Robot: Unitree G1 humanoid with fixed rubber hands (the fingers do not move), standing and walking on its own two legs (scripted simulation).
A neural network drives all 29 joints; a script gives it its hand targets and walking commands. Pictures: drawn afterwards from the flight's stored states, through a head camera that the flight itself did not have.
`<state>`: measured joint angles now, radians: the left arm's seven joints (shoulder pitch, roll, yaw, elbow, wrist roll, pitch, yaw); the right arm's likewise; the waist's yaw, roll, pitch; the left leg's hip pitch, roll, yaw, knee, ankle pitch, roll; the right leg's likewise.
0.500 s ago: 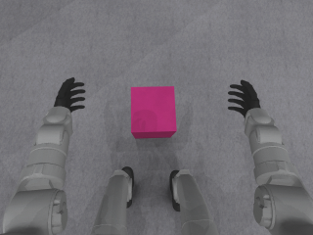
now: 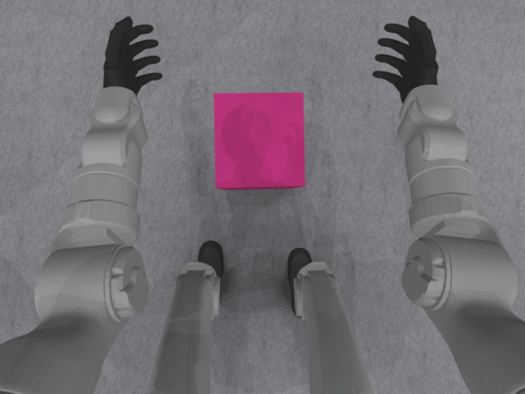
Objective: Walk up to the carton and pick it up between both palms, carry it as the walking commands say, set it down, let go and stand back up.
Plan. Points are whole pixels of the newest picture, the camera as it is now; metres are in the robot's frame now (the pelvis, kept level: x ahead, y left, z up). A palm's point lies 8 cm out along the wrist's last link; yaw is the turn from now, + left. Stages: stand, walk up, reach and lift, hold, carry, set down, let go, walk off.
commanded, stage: reach and lift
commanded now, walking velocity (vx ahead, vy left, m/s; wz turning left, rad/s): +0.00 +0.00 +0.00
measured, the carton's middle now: (258, 148) +0.48 -0.01 -0.52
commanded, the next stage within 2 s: none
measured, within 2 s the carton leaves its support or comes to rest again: neither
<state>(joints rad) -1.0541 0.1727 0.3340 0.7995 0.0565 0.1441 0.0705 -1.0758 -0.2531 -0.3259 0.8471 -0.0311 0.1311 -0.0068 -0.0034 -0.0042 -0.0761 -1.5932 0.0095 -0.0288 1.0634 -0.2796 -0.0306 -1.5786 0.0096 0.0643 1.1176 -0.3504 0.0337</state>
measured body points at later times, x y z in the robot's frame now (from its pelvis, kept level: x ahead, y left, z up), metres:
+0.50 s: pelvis -0.02 +0.00 -0.10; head +0.31 -0.01 +0.21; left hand +0.52 +0.18 -0.22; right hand +0.52 -0.20 -0.23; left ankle +0.08 +0.14 -0.61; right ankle +0.06 -0.13 -0.61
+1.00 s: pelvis -0.04 +0.01 -0.22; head +0.32 -0.01 +0.06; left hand +0.51 +0.17 -0.37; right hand +0.51 -0.19 -0.38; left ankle +0.08 +0.14 -0.61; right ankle +0.05 -0.13 -0.61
